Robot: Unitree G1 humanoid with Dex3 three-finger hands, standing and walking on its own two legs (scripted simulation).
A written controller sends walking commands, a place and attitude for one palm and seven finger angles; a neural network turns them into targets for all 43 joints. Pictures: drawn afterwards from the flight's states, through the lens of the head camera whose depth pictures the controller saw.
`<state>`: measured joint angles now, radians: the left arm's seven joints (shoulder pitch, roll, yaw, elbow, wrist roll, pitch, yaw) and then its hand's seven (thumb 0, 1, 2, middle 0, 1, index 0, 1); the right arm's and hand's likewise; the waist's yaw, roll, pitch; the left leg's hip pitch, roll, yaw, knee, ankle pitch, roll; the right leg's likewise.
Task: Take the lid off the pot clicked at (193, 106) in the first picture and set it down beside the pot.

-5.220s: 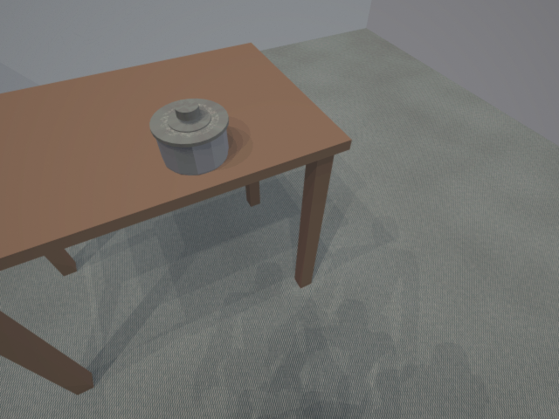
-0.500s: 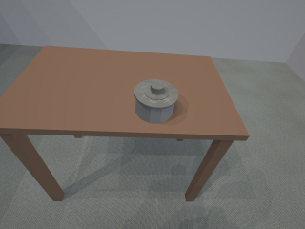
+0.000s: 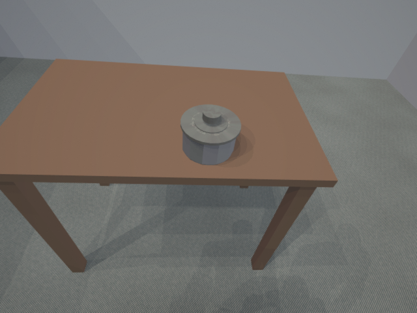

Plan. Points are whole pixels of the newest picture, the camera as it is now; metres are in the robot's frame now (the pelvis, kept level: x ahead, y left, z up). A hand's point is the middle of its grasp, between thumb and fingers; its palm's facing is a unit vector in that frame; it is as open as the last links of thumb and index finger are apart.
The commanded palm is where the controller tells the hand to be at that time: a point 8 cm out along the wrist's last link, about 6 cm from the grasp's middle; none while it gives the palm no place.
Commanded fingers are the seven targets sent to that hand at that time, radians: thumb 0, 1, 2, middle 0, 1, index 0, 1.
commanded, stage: shuffle to correct the standing spot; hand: left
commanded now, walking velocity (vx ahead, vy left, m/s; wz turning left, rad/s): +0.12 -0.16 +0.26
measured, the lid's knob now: (211, 115) +0.56 +0.03 +0.08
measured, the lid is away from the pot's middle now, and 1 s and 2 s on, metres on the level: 0.00 0.00 0.00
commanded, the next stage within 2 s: come to a stop and stand still in 0.74 s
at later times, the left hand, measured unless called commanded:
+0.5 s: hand out of the picture -0.01 +0.10 -0.19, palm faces +0.11 -0.99 -0.11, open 7.4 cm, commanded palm none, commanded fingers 0.00 0.90 0.90 -0.20 -0.30 -0.20 -0.30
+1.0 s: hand out of the picture +0.10 +0.03 -0.19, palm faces +0.16 -0.98 -0.14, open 7.4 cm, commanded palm none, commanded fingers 0.00 0.90 0.90 -0.20 -0.30 -0.20 -0.30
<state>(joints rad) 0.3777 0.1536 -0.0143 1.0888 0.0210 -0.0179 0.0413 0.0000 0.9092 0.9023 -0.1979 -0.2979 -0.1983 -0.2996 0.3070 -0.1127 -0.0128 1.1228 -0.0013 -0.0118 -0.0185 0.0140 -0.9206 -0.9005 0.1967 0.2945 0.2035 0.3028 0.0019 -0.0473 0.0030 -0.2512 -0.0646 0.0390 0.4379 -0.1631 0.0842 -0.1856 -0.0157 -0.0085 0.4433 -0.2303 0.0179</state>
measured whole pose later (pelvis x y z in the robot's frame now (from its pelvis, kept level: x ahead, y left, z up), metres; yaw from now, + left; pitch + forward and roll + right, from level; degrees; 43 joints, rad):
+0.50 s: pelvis +0.05 -0.05 -0.01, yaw +2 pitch +1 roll -1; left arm 0.42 0.13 0.02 1.07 0.02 0.00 0.02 0.00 0.91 0.90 -0.20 -0.30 -0.20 -0.30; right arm 0.29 -0.11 -0.04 1.09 -0.01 -0.02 -0.04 0.01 -0.92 -0.90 0.20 0.29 0.20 0.30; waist 0.01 -0.05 0.00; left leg -0.30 -0.02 -0.03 0.61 -0.32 0.02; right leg -0.19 0.04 -0.07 0.54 -0.36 -0.05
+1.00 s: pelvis +0.13 -0.12 -0.01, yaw +5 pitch +0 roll -1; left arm 0.35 0.11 0.02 1.02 0.02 -0.03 0.05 0.00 0.91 0.90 -0.20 -0.30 -0.20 -0.30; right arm 0.15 -0.13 -0.04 1.04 0.00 0.00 -0.05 0.01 -0.91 -0.90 0.19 0.29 0.20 0.30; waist 0.02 -0.03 0.09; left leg -0.42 -0.01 0.06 0.76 -0.35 0.00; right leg -0.08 0.12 -0.11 0.45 -0.37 -0.11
